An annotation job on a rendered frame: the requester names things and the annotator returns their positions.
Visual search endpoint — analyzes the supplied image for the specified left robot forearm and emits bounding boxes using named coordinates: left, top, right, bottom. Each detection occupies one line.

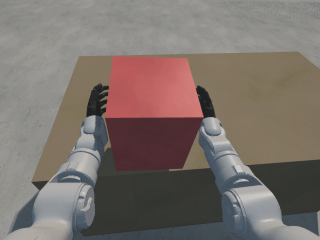
left=32, top=115, right=109, bottom=223

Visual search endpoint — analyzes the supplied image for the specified carton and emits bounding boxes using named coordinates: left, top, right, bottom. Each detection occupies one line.
left=105, top=56, right=204, bottom=171

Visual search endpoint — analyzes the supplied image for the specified robot left upper arm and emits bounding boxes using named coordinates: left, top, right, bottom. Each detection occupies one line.
left=2, top=182, right=95, bottom=240

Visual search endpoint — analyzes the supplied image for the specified right robot forearm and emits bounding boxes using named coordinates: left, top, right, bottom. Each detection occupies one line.
left=198, top=117, right=282, bottom=220

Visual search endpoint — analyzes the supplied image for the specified robot right upper arm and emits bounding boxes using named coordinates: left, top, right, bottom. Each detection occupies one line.
left=221, top=185, right=320, bottom=240

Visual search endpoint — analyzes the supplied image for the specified pedestal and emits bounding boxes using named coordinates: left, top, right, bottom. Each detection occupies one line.
left=31, top=51, right=320, bottom=237

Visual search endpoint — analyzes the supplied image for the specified left robot hand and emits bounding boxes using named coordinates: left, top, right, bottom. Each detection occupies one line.
left=86, top=83, right=109, bottom=117

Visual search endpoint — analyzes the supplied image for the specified right robot hand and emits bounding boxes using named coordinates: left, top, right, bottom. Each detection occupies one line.
left=195, top=85, right=216, bottom=118

